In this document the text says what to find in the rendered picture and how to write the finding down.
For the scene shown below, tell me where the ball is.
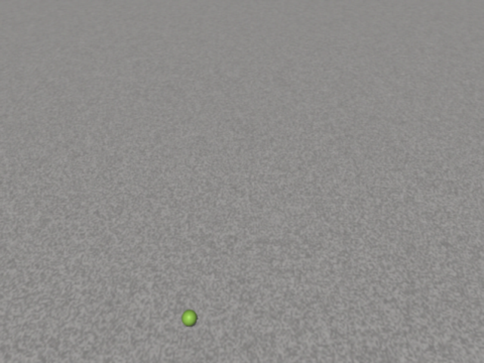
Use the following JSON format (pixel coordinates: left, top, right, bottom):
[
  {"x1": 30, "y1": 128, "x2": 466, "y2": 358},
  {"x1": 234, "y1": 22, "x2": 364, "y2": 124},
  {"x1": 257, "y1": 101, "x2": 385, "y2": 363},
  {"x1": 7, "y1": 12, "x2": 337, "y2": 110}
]
[{"x1": 181, "y1": 309, "x2": 197, "y2": 326}]

